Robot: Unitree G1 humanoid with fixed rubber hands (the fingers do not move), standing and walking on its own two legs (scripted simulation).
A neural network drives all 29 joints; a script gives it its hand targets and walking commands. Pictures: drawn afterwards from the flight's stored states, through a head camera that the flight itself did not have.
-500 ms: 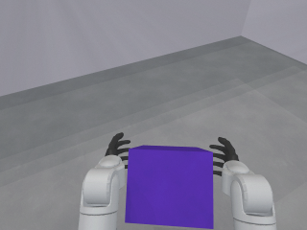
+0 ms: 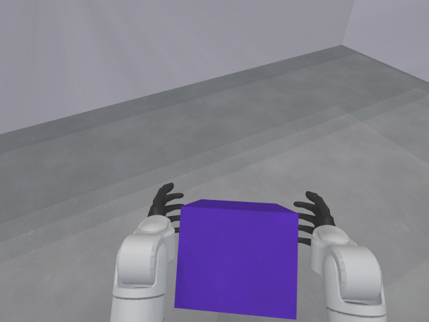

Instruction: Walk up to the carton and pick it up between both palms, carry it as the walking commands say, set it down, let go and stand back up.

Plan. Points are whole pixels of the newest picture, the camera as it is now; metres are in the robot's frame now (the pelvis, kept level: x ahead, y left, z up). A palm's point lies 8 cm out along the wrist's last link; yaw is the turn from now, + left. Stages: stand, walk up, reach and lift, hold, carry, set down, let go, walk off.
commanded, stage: carry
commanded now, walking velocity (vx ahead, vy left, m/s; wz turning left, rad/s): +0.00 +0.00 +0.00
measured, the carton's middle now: (236, 244) +0.30 +0.00 -0.03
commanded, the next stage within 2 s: hold in 0.94 s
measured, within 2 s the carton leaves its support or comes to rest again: neither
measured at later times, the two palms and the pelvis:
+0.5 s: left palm (160, 216) +0.29 +0.13 +0.09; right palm (319, 224) +0.28 -0.14 +0.09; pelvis +0.02 +0.00 +0.00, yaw +0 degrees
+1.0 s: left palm (162, 217) +0.31 +0.14 +0.05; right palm (309, 219) +0.31 -0.14 +0.05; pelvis +0.02 +0.00 +0.00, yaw +2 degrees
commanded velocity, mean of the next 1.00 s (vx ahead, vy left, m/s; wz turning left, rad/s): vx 0.00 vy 0.00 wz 0.00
